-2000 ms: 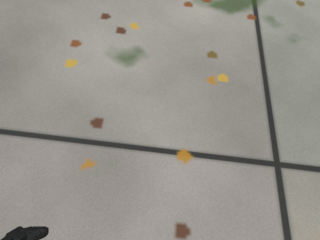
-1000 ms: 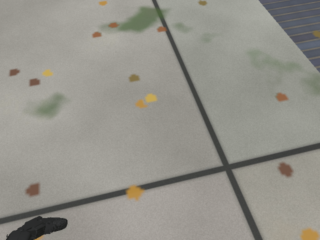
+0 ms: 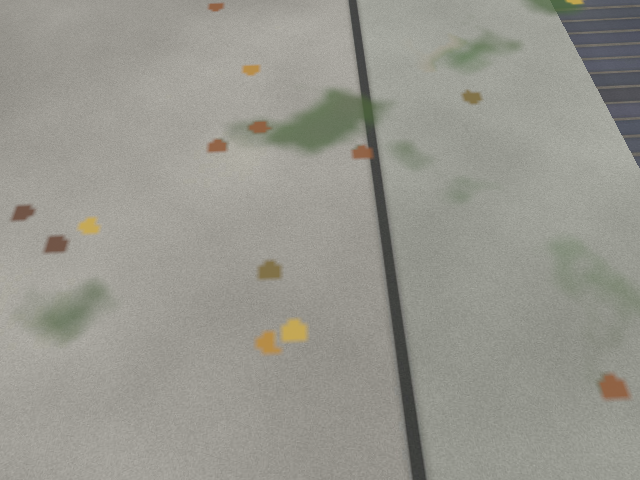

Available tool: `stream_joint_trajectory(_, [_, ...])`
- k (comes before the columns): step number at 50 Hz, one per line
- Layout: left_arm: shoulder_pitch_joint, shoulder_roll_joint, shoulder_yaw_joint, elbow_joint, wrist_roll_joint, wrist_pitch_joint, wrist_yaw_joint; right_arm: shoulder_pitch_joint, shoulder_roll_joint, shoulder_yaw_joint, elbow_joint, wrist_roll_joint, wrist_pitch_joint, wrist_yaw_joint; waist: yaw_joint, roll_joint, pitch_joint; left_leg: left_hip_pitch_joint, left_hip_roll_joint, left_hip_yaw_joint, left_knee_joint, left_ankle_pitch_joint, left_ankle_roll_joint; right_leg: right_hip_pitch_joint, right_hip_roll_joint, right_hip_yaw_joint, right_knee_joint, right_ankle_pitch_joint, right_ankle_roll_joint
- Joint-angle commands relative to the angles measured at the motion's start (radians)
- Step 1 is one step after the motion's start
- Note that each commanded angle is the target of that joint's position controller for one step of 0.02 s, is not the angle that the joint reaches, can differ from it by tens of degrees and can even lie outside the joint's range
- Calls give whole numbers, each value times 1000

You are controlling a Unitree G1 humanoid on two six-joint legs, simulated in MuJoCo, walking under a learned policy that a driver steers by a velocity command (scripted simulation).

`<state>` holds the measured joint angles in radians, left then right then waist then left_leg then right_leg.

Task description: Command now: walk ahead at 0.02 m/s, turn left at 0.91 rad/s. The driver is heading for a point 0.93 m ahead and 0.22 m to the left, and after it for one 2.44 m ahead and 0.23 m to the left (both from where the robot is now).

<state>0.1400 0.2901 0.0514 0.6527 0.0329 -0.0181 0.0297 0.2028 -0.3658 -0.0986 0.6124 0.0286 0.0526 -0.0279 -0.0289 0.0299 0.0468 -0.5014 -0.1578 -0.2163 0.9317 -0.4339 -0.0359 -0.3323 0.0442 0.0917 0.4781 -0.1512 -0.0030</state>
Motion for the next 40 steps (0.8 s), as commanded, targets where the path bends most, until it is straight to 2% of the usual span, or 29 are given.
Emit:
stream_joint_trajectory(1, [-116, 99, 26, -108, -14, -2, 22, 121, -122, -41, -23, -6, 8, -3, -23, -145, -69, -148, 111, 72, 327, 47, -58, 131, -269, 204, -187, -18, -158])
stream_joint_trajectory(4, [-62, 101, 23, -93, -5, 9, 34, 54, -75, -20, -65, 3, 8, 0, 26, -157, -57, -191, 172, 163, 319, 105, -91, 177, -252, 68, -198, 102, -186])
stream_joint_trajectory(7, [3, 130, 38, -68, -2, 20, 33, -12, -56, -9, -105, 2, 2, 8, 74, -165, -83, -215, 226, 178, 219, 98, -114, 287, -301, 39, -198, 146, -224])
stream_joint_trajectory(10, [-2, 159, 55, -56, -7, 21, 19, -27, -35, -1, -120, -3, 3, 20, 77, -170, -100, -160, 257, 198, 111, 86, -104, 303, -335, -19, -199, 168, -236])
stream_joint_trajectory(13, [-28, 181, 69, -49, -14, 18, 1, -35, -25, 2, -124, -7, 11, 31, 68, -172, -107, -52, 260, 241, -13, 86, -74, 264, -354, -96, -194, 192, -226])
stream_joint_trajectory(17, [-31, 199, 87, -27, -44, 7, -24, -38, -39, -9, -130, -1, 37, 47, 48, -190, -129, 85, 237, 290, -205, 77, -14, 273, -392, -166, -120, 274, -180])
stream_joint_trajectory(18, [-17, 204, 93, -16, -56, 4, -27, -22, -40, -14, -119, 4, 43, 50, 40, -175, -154, 150, 220, 311, -267, 93, 13, 256, -399, -180, -115, 112, -156])
stream_joint_trajectory(19, [-15, 196, 94, -6, -71, 2, -26, 37, -49, -23, -92, 11, 42, 51, 7, -157, -164, 271, 201, 327, -340, 111, 51, 172, -386, -203, -95, -147, -122])
stream_joint_trajectory(20, [-17, 153, 83, -1, -68, 2, -24, 180, -83, -44, -26, 24, 36, 46, -45, -101, -179, 472, 171, 313, -376, 67, 104, 8, -341, -242, 6, -391, -77])
stream_joint_trajectory(21, [-77, 76, 58, -19, -47, 4, -32, 367, -157, -73, 39, 38, 21, 34, -125, 127, -129, 653, 301, 54, -519, -116, 214, -279, -224, -348, 388, -525, 0])
stream_joint_trajectory(22, [-173, 28, 42, -121, -32, -18, -28, 359, -285, -81, -1, 9, -31, 43, -114, 298, -76, 669, 518, -605, -706, -517, 422, -678, -48, -165, 659, -551, 39])
stream_joint_trajectory(23, [-252, 117, 60, -141, -62, -52, -37, 268, -196, -55, -22, -12, -76, 52, -121, 158, -11, 600, 547, -602, -812, -588, 424, -736, -85, 1, 717, -433, 2])
stream_joint_trajectory(24, [-225, 160, 74, -138, -76, -77, -47, 186, -159, -32, -31, -12, -99, 46, -57, 176, 33, 538, 519, -522, -818, -496, 378, -706, -97, 15, 673, -315, -22])
stream_joint_trajectory(25, [-157, 179, 84, -100, -56, -92, -48, 143, -130, -21, -41, -1, -104, 40, -13, 139, 18, 523, 471, -426, -789, -380, 337, -645, -113, 14, 633, -225, -18])
stream_joint_trajectory(26, [-132, 182, 87, -81, -33, -104, -48, 114, -114, -12, -43, 2, -99, 31, 7, 124, 15, 496, 430, -336, -774, -265, 304, -588, -118, 8, 558, -132, -2])
stream_joint_trajectory(27, [-131, 175, 87, -66, -25, -109, -51, 118, -98, -1, -47, -9, -98, 21, 9, 116, 7, 461, 389, -273, -774, -195, 285, -518, -107, -4, 512, -48, 15])
stream_joint_trajectory(28, [-138, 159, 83, -61, -27, -111, -54, 136, -97, 1, -42, -16, -100, 14, 6, 102, 3, 443, 365, -240, -772, -125, 278, -479, -84, -18, 462, 18, 33])
stream_joint_trajectory(29, [-72, 93, 44, -9, 72, -40, -82, 151, -156, -18, 4, -65, -82, 34, 4, 128, -14, 356, 266, -142, -779, -74, 237, -385, -79, -91, 480, 38, 61])
stream_joint_trajectory(30, [-54, 84, 43, -6, 62, -8, -90, 165, -143, -15, 16, -59, -79, 45, 10, 124, -5, 327, 245, -110, -779, -52, 238, -360, -72, -114, 468, 50, 77])
stream_joint_trajectory(31, [-58, 85, 38, -4, 42, 7, -94, 186, -116, -6, 31, -49, -83, 53, 3, 127, 3, 325, 245, -96, -795, -32, 240, -359, -79, -131, 438, 69, 88])
stream_joint_trajectory(33, [-108, 91, 32, -9, 17, 13, -99, 232, -72, 11, 58, -41, -98, 61, -30, 150, 32, 353, 263, -82, -828, 12, 235, -363, -98, -141, 342, 125, 93])
stream_joint_trajectory(34, [-147, 99, 30, -17, 11, 10, -99, 251, -80, 9, 67, -42, -105, 59, -53, 151, 44, 387, 279, -76, -839, 20, 231, -373, -104, -146, 293, 147, 88])
stream_joint_trajectory(36, [-223, 108, 28, -39, 6, 2, -104, 287, -99, 5, 88, -46, -117, 49, -90, 131, 71, 478, 329, -77, -864, 27, 230, -416, -113, -153, 218, 158, 57])
stream_joint_trajectory(38, [-255, 111, 25, -59, 5, -3, -111, 301, -109, 5, 114, -50, -125, 36, -91, 115, 105, 566, 381, -52, -892, 61, 226, -453, -123, -148, 165, 134, 5])
stream_joint_trajectory(40, [-226, 94, 16, -58, 14, -12, -117, 291, -101, 11, 145, -60, -128, 22, -63, 88, 133, 604, 388, 42, -848, 351, 202, -402, -98, -168, 111, 65, -50])
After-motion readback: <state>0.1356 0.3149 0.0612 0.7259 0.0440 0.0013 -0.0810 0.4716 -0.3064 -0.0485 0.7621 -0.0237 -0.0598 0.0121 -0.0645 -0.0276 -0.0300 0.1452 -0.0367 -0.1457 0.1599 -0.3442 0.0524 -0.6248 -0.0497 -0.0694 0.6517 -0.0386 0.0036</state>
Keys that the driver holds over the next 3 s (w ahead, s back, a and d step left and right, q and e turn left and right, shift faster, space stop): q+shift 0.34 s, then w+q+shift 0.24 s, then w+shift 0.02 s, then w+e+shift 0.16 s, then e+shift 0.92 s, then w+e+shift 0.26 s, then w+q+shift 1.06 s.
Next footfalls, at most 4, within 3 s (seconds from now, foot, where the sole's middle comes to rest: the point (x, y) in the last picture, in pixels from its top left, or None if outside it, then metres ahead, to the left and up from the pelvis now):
0.42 left None -0.01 0.13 -0.77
0.88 right None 0.43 0.17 -0.77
1.34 left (158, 434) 0.58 0.38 -0.77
1.84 right None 0.46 0.14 -0.77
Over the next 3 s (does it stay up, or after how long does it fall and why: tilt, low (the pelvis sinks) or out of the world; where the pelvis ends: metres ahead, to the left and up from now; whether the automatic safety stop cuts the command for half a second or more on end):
stays up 1.37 -0.05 0.00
